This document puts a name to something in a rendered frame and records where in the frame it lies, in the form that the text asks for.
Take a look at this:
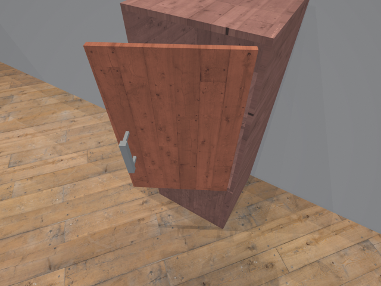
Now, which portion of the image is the cupboard door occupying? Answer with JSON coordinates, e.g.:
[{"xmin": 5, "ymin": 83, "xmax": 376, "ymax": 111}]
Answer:
[{"xmin": 83, "ymin": 42, "xmax": 258, "ymax": 191}]

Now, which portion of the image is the handle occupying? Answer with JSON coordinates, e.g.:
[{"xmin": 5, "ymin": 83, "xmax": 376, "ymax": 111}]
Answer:
[{"xmin": 119, "ymin": 131, "xmax": 137, "ymax": 173}]

